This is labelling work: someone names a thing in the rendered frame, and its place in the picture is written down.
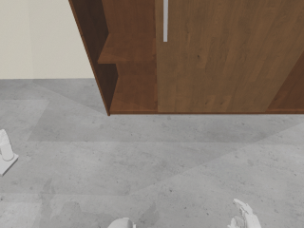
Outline left robot hand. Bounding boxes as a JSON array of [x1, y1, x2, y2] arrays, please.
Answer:
[[0, 129, 19, 177]]

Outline right robot hand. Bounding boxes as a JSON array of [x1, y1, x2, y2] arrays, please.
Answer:
[[227, 199, 262, 228]]

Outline robot left thigh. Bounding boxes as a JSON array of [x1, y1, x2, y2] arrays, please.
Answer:
[[107, 218, 137, 228]]

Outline wardrobe door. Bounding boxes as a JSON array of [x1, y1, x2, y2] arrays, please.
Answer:
[[268, 51, 304, 108], [155, 0, 304, 113]]

